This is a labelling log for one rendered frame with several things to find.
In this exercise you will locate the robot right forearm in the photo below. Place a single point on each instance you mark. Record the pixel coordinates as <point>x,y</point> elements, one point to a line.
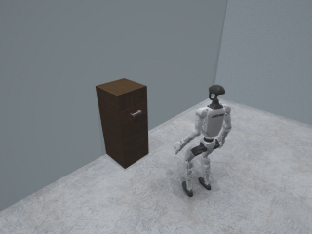
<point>224,133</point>

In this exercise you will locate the drawer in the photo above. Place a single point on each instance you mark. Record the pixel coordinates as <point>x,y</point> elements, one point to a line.
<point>126,114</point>

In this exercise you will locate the robot left forearm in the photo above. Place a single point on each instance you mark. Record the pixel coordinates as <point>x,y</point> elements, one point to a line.
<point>188,138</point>

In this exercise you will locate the right robot upper arm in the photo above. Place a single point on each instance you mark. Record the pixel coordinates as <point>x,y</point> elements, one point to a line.
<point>227,118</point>

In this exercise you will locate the robot left hand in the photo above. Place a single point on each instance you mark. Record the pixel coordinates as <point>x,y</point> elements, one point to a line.
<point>178,147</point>

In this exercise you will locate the left robot upper arm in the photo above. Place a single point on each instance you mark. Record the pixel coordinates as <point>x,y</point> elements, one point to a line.
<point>201,113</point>

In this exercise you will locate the right robot shin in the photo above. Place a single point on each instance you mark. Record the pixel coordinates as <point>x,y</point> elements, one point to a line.
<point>206,171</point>

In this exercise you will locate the handle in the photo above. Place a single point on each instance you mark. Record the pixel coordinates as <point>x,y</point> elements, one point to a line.
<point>138,112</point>

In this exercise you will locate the robot right hand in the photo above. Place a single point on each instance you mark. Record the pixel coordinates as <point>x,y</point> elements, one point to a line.
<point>222,141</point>

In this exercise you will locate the right robot foot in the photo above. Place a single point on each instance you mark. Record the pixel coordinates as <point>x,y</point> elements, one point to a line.
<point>207,186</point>

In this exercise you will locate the cabinet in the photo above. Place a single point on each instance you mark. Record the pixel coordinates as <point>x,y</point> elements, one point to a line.
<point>125,142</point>

